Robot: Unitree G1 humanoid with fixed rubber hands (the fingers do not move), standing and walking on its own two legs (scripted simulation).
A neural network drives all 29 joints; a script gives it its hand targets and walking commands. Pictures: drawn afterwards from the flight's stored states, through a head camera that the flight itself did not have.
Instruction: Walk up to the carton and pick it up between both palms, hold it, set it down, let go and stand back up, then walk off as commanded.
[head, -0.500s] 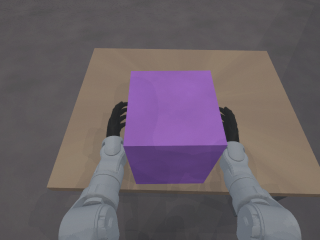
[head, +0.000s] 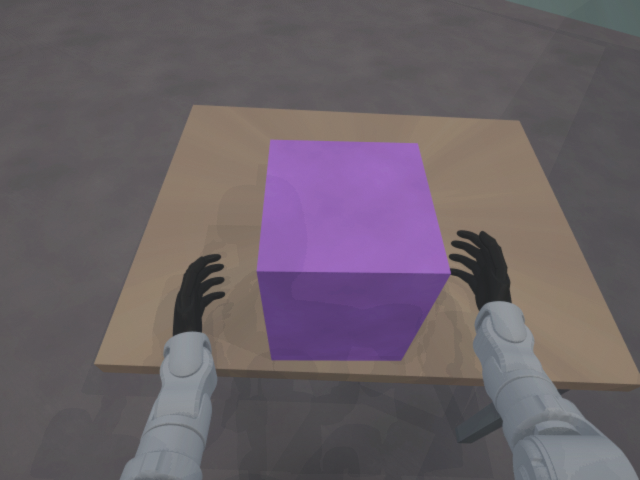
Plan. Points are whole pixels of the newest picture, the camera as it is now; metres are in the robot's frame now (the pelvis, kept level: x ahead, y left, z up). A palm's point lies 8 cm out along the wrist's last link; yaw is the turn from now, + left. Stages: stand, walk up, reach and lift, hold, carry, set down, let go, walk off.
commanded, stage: set down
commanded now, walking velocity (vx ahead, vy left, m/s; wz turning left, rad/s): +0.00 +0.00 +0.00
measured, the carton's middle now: (340, 258) +0.42 -0.03 +0.01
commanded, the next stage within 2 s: none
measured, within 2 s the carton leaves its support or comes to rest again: neither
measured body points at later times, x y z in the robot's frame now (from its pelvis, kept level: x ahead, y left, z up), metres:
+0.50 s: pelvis -0.01 -0.01 +0.00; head +0.00 +0.03 +0.45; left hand +0.30 +0.17 -0.01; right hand +0.29 -0.23 +0.01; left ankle +0.03 +0.14 -0.74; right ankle +0.01 -0.11 -0.74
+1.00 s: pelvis -0.01 -0.01 +0.00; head +0.00 +0.02 +0.45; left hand +0.24 +0.17 -0.02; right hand +0.23 -0.25 +0.00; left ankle +0.03 +0.14 -0.74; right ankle +0.01 -0.11 -0.74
